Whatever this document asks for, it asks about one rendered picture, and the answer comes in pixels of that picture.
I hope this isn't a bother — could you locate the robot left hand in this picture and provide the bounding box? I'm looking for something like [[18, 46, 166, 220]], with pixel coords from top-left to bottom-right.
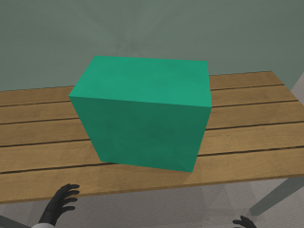
[[38, 183, 80, 226]]

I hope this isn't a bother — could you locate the table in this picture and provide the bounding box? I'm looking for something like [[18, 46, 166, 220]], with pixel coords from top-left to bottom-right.
[[0, 71, 304, 228]]

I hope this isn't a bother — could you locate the carton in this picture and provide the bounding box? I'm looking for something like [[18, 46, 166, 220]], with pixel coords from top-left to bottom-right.
[[68, 55, 212, 173]]

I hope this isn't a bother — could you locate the robot right hand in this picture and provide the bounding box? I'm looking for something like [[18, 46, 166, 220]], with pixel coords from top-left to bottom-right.
[[233, 216, 256, 228]]

